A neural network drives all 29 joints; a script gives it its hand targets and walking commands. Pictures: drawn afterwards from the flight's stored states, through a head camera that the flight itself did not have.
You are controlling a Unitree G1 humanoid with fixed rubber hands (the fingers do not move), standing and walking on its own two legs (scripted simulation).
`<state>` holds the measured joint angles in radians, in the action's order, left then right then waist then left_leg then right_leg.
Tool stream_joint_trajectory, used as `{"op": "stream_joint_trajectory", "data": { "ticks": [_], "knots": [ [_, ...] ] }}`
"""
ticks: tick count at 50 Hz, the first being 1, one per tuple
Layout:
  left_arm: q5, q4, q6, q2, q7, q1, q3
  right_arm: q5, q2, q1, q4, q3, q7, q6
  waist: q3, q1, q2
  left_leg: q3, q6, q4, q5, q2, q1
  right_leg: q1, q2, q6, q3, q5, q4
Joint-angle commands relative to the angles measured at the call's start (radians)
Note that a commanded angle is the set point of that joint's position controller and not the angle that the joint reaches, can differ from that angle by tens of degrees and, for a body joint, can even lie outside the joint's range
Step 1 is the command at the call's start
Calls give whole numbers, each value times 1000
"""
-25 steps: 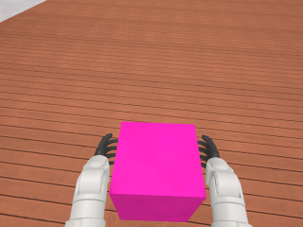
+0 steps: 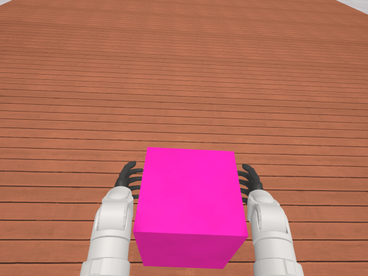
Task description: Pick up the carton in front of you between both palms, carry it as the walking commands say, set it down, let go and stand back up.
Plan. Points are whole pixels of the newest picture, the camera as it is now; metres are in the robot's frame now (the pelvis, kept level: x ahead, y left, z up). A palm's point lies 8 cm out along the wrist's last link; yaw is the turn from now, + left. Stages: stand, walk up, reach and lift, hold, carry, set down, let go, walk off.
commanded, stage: hold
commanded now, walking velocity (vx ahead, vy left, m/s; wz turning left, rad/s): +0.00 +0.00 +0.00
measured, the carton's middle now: (186, 210) +0.29 +0.00 -0.04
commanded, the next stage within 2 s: set down in 0.06 s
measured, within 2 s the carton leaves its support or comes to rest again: neither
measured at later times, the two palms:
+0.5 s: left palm (125, 193) +0.33 +0.16 -0.04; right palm (238, 195) +0.34 -0.14 -0.03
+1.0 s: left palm (131, 214) +0.37 +0.17 -0.23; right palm (220, 214) +0.38 -0.13 -0.22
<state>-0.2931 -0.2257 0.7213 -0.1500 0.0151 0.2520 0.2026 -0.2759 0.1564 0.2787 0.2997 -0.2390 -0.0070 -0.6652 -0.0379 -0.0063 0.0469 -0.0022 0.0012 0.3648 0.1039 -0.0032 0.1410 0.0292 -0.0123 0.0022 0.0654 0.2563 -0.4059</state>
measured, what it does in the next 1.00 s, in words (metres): lowers itself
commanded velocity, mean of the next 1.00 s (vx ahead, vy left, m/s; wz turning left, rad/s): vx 0.00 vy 0.00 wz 0.00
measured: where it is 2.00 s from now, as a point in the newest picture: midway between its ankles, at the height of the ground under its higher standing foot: outside the picture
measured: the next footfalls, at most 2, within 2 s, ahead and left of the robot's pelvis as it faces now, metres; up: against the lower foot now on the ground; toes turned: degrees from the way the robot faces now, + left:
none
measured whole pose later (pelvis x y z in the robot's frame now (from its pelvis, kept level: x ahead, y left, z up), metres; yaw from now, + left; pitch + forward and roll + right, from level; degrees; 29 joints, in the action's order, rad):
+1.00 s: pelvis -0.04 -0.01 -0.15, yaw -2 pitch +38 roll -2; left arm -0.25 -0.57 0.22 -0.05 -0.02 0.71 0.44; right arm -0.20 0.15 0.71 0.59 -0.44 0.08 -0.19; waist 0.17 -0.04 0.07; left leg 0.10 -0.04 1.23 0.33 -0.04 1.56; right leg 1.46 -0.12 0.01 0.07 0.50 -1.30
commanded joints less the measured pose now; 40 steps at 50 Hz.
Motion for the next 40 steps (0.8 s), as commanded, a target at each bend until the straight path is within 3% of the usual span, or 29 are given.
{"op": "stream_joint_trajectory", "data": {
  "ticks": [1,8,12,15,18,22,27,33,36,40],
  "knots": [
    [265,33,-42,-951,-263,476,-540,221,933,443,2,488,-251,29,206,11,-40,66,-16,0,8,-71,-375,334,-44,-45,36,23,151],
    [247,-51,-42,-979,-267,558,-484,180,908,541,76,412,-275,46,191,12,-68,99,-29,-21,129,-43,-360,354,-50,-60,28,103,120],
    [177,-211,-79,-969,-258,649,-336,101,867,667,215,286,-291,95,153,-3,-75,123,-25,-5,239,-30,-296,400,-54,-69,26,157,54],
    [102,-315,-121,-902,-235,705,-202,17,815,734,307,164,-275,139,121,-11,-63,127,-18,32,266,-27,-237,452,-61,-67,25,167,-3],
    [34,-366,-175,-790,-205,711,-89,-57,734,730,361,49,-239,186,106,-16,-43,118,-11,84,224,-35,-156,509,-72,-55,20,142,-52],
    [-33,-385,-284,-662,-177,650,-20,-110,644,656,379,-27,-199,280,172,-19,-44,91,-7,183,50,-58,-45,623,-95,-30,7,51,-125],
    [-4,-370,-468,-680,-173,663,-115,-40,686,662,380,79,-179,453,394,-23,-52,71,-12,345,-202,-79,44,796,-122,-6,-7,-44,-251],
    [92,-315,-619,-772,-181,784,-337,88,824,764,321,338,-140,593,883,-21,-47,63,-15,580,-407,-96,150,957,-146,32,-13,-203,-442],
    [127,-281,-623,-772,-188,804,-396,134,861,780,269,436,-115,592,1050,-45,-39,38,-16,664,-382,-109,268,965,-150,47,-10,-243,-517],
    [140,-300,-582,-758,-209,821,-392,156,884,809,263,463,-104,548,1046,-68,-14,5,-15,724,-192,-124,500,1032,-154,57,-13,-146,-586]
  ]
}}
